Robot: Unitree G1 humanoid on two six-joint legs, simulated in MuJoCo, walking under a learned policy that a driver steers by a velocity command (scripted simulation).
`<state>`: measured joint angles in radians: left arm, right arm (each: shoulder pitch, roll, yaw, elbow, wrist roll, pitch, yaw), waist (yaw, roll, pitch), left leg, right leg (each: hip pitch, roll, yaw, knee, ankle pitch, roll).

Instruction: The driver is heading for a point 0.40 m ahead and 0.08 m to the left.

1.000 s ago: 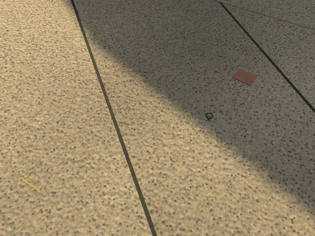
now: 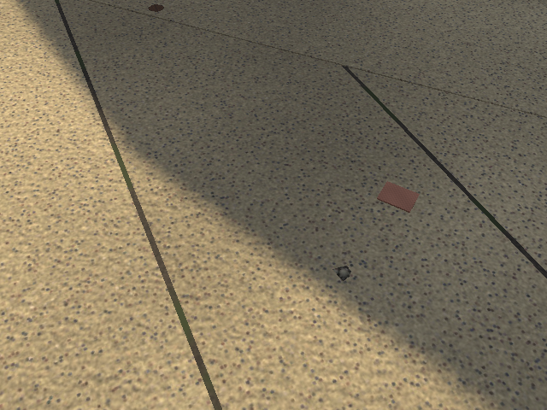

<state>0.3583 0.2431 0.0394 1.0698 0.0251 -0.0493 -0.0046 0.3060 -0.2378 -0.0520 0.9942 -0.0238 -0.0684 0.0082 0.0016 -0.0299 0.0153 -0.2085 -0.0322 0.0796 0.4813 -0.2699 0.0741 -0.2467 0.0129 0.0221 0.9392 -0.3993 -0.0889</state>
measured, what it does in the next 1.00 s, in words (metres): walks ahead: right foot, then left foot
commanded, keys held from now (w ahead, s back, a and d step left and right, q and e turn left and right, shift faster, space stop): w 0.34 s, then no key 0.66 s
